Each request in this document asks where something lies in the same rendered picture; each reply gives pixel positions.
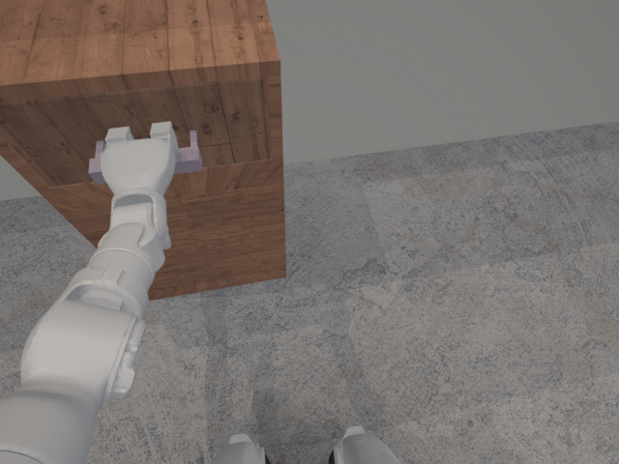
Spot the drawer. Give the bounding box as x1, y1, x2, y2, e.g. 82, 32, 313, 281
0, 77, 270, 187

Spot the left robot upper arm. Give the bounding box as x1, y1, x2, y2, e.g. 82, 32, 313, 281
0, 300, 146, 464

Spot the left robot forearm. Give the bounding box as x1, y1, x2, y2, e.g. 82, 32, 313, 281
20, 188, 167, 384

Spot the handle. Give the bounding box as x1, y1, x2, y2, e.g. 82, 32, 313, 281
88, 130, 203, 184

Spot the cabinet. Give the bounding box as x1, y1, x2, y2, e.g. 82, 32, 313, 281
0, 0, 286, 301

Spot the right robot thigh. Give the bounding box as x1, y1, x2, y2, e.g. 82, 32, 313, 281
334, 434, 401, 464

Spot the robot left hand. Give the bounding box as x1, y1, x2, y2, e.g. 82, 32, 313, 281
101, 121, 179, 249

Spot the right robot shin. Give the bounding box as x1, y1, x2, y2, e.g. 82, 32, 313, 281
341, 426, 365, 441

